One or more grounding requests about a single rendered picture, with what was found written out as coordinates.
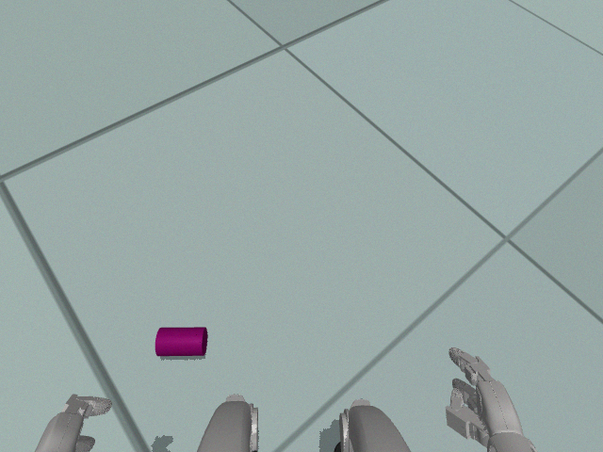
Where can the right robot arm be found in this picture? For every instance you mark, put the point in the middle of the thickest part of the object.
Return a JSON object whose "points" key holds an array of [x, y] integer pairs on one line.
{"points": [[510, 442]]}

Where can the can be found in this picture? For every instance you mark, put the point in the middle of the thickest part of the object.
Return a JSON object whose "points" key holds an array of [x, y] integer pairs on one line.
{"points": [[181, 342]]}

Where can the left robot hand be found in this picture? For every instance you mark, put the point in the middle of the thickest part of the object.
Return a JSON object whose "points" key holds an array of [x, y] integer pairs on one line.
{"points": [[62, 433]]}

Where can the right robot hand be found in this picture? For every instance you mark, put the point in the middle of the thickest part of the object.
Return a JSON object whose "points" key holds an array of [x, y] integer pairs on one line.
{"points": [[490, 409]]}

